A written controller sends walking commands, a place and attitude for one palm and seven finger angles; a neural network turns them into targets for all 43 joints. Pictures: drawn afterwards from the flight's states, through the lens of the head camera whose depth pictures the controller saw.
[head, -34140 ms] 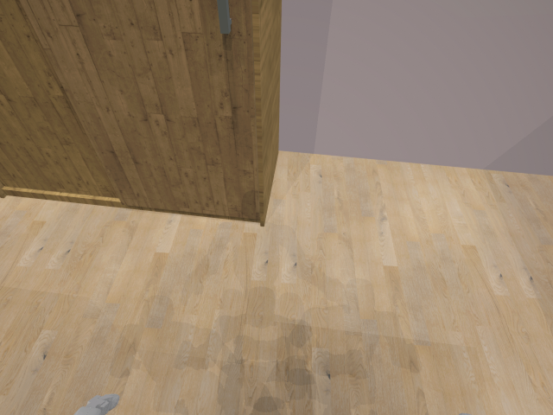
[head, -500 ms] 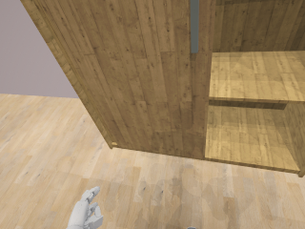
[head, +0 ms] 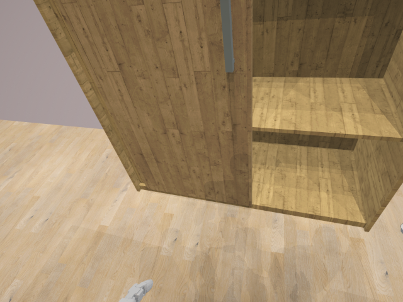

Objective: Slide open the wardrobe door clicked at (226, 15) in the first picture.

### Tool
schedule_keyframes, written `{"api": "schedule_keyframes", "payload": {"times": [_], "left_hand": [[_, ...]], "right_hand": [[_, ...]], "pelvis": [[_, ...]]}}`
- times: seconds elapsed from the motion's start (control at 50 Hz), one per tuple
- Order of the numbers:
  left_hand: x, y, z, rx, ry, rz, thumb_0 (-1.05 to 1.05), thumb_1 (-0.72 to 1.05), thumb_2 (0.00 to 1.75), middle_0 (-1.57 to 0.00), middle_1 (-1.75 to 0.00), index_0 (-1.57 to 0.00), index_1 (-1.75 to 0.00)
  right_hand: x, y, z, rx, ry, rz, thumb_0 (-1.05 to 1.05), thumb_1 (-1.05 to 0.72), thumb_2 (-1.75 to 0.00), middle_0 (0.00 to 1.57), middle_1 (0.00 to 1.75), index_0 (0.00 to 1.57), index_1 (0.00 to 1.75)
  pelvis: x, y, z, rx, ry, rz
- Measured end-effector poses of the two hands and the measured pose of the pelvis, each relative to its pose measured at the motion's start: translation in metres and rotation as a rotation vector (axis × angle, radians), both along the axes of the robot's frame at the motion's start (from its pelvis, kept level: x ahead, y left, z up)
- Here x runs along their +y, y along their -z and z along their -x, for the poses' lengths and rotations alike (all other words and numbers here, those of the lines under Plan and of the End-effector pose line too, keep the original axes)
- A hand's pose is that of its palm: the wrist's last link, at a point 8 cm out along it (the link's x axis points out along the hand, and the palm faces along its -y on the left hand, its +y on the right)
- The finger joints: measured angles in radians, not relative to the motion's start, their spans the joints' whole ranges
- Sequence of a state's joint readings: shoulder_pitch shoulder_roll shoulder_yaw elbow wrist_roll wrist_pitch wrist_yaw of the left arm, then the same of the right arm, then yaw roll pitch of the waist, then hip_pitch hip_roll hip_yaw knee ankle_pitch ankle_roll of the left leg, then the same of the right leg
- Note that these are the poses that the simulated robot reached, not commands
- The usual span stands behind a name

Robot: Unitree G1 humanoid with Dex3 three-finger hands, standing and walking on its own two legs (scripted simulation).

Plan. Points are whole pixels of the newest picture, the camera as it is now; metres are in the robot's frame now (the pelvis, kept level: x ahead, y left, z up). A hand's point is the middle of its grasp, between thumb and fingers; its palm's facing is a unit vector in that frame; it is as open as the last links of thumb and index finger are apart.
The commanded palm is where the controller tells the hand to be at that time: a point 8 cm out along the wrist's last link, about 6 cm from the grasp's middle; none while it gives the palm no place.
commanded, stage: stop stepping back and stand still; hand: right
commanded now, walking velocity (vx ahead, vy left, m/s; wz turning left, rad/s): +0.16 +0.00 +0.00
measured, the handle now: (228, 22) +0.77 -0.03 +0.25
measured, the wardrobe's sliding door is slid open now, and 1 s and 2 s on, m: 0.56 0.56 0.56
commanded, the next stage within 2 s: let the arm hang, fingers relaxed in 1.68 s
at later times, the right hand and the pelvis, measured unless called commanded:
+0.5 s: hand out of the picture +0.25 -0.29 +0.17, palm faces +0.38 +0.74 -0.55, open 7.4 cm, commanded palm +0.18 -0.33 +0.18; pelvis +0.06 -0.03 -0.01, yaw -3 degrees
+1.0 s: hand out of the picture +0.28 -0.34 +0.18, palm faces +0.42 +0.73 -0.54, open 7.4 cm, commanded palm +0.21 -0.37 +0.18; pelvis +0.09 -0.06 +0.00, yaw -3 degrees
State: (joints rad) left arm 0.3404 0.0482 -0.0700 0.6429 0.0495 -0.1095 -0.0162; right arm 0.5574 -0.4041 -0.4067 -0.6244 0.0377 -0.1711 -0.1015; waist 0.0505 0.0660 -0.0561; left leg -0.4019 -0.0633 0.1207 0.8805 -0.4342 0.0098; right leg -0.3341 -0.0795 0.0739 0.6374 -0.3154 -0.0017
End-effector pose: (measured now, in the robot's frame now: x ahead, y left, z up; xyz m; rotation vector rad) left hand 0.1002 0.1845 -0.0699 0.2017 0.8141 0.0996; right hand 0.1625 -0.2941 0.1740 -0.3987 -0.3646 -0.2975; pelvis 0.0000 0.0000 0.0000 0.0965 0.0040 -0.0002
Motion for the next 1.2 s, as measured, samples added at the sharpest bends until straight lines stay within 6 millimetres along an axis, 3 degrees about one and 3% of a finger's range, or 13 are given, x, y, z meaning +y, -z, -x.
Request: {"api": "schedule_keyframes", "payload": {"times": [0.06,0.14,0.26,0.36,0.46,0.54,0.6,0.68,0.78,0.88,1.0,1.1,1.2], "left_hand": [[-0.002,0.005,-0.008,0.032,0.036,-0.009,0.01,0.9,0.89,-0.21,-0.3,-0.2,-0.31],[0.011,0.03,-0.035,0.068,0.063,-0.057,0.01,0.9,0.89,-0.21,-0.3,-0.2,-0.31],[0.02,0.027,-0.079,-0.039,0.003,-0.116,0.02,0.9,0.89,-0.2,-0.3,-0.2,-0.31],[0.002,0.004,-0.102,-0.12,0.035,-0.073,0.01,0.91,0.89,-0.2,-0.29,-0.2,-0.3],[-0.008,-0.002,-0.119,-0.145,0.061,-0.017,0.01,0.9,0.89,-0.2,-0.3,-0.2,-0.3],[-0.005,0.014,-0.132,-0.1,0.051,0.009,0.01,0.9,0.89,-0.2,-0.3,-0.2,-0.3],[-0.001,0.022,-0.137,-0.054,0.036,0.009,0.01,0.9,0.89,-0.2,-0.3,-0.2,-0.3],[0.003,0.027,-0.143,-0.023,0.029,-0.029,0.01,0.9,0.89,-0.2,-0.3,-0.2,-0.3],[-0.002,0.017,-0.156,-0.039,0.021,-0.071,0.01,0.91,0.89,-0.2,-0.3,-0.2,-0.3],[-0.016,-0.003,-0.17,-0.109,0.04,-0.074,0.01,0.91,0.89,-0.2,-0.3,-0.2,-0.3],[-0.029,-0.011,-0.175,-0.16,0.031,-0.035,0.01,0.9,0.89,-0.2,-0.3,-0.2,-0.3],[-0.033,-0.002,-0.161,-0.127,0.031,-0.023,0.01,0.9,0.89,-0.2,-0.3,-0.2,-0.3],[-0.032,0.003,-0.138,-0.077,0.047,-0.049,0.01,0.9,0.89,-0.2,-0.3,-0.2,-0.3]], "right_hand": [[0.003,-0.018,0.017,0.019,-0.004,0.125,0.01,-0.89,-0.9,0.21,0.3,0.21,0.3],[-0.027,-0.02,0.02,0.004,0.14,0.218,0.01,-0.88,-0.9,0.22,0.3,0.21,0.3],[-0.082,0.014,-0.008,0.048,0.318,0.049,0.0,-0.89,-0.9,0.21,0.3,0.21,0.3],[-0.054,0.024,-0.042,0.112,0.207,-0.04,0.01,-0.9,-0.9,0.21,0.3,0.2,0.3],[-0.026,-0.009,-0.046,0.107,0.088,0.149,0.01,-0.89,-0.9,0.21,0.3,0.21,0.3],[-0.037,-0.029,-0.047,0.123,0.142,0.269,0.01,-0.89,-0.9,0.22,0.3,0.21,0.3],[-0.058,-0.026,-0.05,0.15,0.24,0.248,0.01,-0.89,-0.9,0.22,0.3,0.21,0.3],[-0.081,0.005,-0.057,0.222,0.337,0.127,0.0,-0.89,-0.9,0.22,0.3,0.21,0.3],[-0.071,0.039,-0.075,0.278,0.287,-0.021,0.01,-0.89,-0.9,0.21,0.3,0.2,0.3],[-0.058,0.012,-0.09,0.174,0.145,0.049,0.02,-0.89,-0.9,0.22,0.3,0.21,0.3],[-0.076,-0.024,-0.079,0.11,0.147,0.214,0.01,-0.89,-0.9,0.22,0.3,0.21,0.3],[-0.096,-0.005,-0.062,0.193,0.235,0.145,0.01,-0.89,-0.9,0.22,0.3,0.21,0.3],[-0.092,0.027,-0.043,0.272,0.266,0.007,0.01,-0.89,-0.9,0.21,0.3,0.21,0.3]], "pelvis": [[-0.001,-0.001,-0.006,0.038,0.015,-0.003],[-0.01,0.016,-0.005,0.06,0.025,0.029],[-0.035,0.026,-0.024,0.027,0.031,0.071],[-0.036,0.011,-0.034,0.012,0.061,0.083],[-0.027,0.006,-0.051,0.034,0.057,0.088],[-0.028,0.006,-0.066,0.052,0.059,0.071],[-0.032,0.004,-0.076,0.055,0.059,0.082],[-0.041,0.005,-0.087,0.04,0.065,0.094],[-0.052,0.004,-0.094,0.038,0.056,0.093],[-0.055,0.002,-0.091,0.038,0.057,0.084],[-0.06,0.0,-0.088,0.053,0.048,0.077],[-0.065,-0.001,-0.08,0.054,0.046,0.077],[-0.067,-0.002,-0.068,0.039,0.055,0.078]]}}
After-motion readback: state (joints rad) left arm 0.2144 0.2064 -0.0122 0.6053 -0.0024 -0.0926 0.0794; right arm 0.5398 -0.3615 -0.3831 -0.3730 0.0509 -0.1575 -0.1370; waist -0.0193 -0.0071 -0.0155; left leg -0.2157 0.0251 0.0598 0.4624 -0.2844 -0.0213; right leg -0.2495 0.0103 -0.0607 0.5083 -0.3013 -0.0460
